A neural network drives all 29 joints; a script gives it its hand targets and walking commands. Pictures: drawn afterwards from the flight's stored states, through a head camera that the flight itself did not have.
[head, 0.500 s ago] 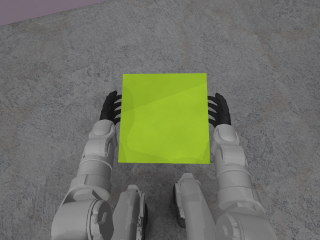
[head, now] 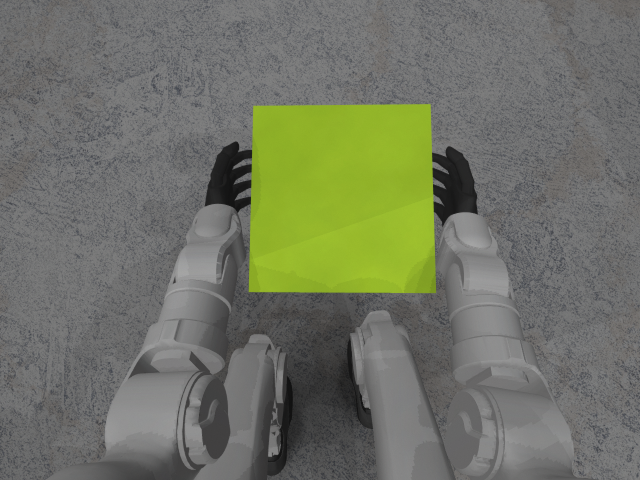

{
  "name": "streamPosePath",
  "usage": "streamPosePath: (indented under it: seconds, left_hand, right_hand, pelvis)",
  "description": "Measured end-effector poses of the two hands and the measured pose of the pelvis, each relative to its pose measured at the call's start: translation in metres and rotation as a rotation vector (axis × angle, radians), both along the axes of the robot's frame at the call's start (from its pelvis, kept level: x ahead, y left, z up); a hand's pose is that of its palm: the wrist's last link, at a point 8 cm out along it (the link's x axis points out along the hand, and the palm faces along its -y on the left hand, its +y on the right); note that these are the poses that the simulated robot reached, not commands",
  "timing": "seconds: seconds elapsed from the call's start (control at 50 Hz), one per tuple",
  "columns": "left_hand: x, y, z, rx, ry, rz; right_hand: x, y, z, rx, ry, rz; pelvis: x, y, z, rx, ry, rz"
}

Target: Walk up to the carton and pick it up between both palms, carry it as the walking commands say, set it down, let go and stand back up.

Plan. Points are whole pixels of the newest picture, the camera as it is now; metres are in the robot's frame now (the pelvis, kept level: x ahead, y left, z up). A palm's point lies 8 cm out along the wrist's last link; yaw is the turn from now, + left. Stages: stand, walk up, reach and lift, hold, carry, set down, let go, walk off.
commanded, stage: set down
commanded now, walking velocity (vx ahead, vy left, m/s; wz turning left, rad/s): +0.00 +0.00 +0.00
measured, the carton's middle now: (338, 215) +0.45 -0.06 -0.16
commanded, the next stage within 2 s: none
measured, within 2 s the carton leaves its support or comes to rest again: neither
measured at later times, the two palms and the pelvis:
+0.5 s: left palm (242, 207) +0.47 +0.08 -0.18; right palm (437, 211) +0.45 -0.21 -0.18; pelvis -0.02 -0.01 -0.07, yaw +1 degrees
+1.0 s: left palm (256, 217) +0.49 +0.07 -0.29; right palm (420, 216) +0.47 -0.21 -0.28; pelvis -0.05 -0.01 -0.12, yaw +1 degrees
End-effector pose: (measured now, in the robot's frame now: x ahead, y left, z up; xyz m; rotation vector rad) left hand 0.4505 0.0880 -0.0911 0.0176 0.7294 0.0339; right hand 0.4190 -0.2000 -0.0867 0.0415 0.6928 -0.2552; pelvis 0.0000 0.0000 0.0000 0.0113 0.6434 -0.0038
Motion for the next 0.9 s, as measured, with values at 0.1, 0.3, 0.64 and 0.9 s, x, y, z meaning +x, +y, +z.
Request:
streamPosePath:
  seconds: [0.1,0.3,0.64,0.9]
  left_hand:
    - [0.005,-0.003,-0.019,-0.009,-0.011,0.008]
    - [0.014,-0.007,-0.052,0.011,-0.004,0.006]
    - [0.038,-0.008,-0.112,0.017,-0.012,-0.008]
    - [0.045,-0.009,-0.176,0.006,-0.039,-0.004]
  right_hand:
    - [0.006,-0.003,-0.018,-0.002,-0.012,0.004]
    - [0.018,-0.007,-0.052,0.001,-0.002,0.013]
    - [0.039,-0.008,-0.113,-0.006,-0.006,0.012]
    - [0.048,-0.010,-0.176,-0.013,-0.032,0.024]
  pelvis:
    - [-0.006,-0.002,-0.015,0.004,0.013,0.004]
    - [-0.016,-0.008,-0.045,0.014,0.024,0.007]
    - [-0.026,-0.012,-0.087,0.018,0.025,0.012]
    - [-0.045,-0.008,-0.107,0.002,-0.151,0.021]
